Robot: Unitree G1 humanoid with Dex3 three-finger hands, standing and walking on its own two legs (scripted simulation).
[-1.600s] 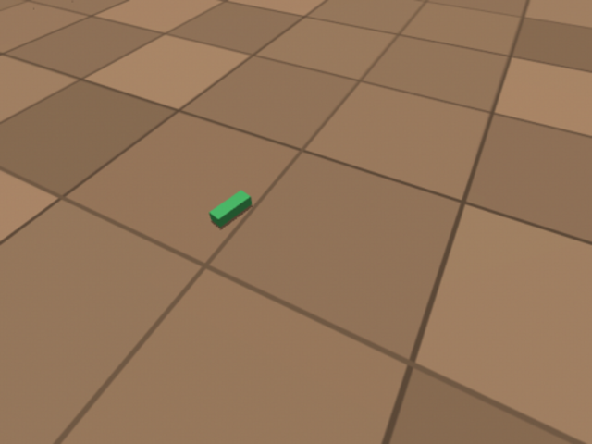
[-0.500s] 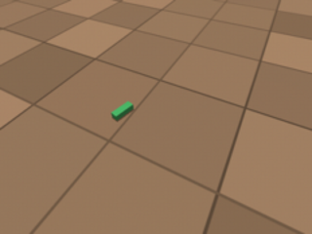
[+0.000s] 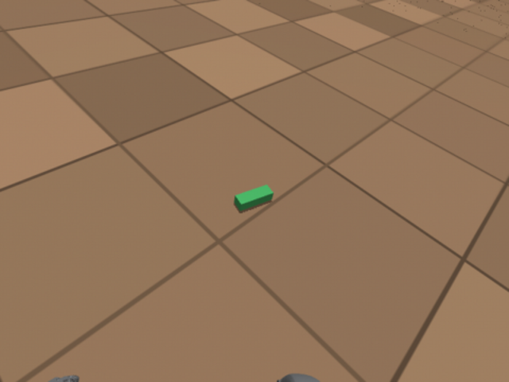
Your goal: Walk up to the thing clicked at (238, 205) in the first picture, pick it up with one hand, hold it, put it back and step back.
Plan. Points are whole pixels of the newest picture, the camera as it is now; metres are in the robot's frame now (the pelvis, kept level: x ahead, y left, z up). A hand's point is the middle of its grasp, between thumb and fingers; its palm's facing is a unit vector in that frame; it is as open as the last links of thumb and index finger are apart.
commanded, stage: walk up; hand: left
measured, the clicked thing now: (253, 197) +1.14 -0.10 -0.73
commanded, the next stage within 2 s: none
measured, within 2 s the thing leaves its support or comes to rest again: neither
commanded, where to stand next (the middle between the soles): +0.92 -0.45 m, yaw +31 degrees
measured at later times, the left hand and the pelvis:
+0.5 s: hand (163, 296) +0.30 +0.17 -0.12, palm faces +0.23 -0.91 -0.33, open 7.4 cm; pelvis +0.25 -0.11 +0.00, yaw +13 degrees
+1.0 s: hand (202, 253) +0.43 +0.11 -0.16, palm faces +0.27 -0.92 -0.28, open 7.4 cm; pelvis +0.44 -0.17 -0.01, yaw +19 degrees
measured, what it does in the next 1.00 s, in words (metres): walks ahead, turning left: right foot, then left foot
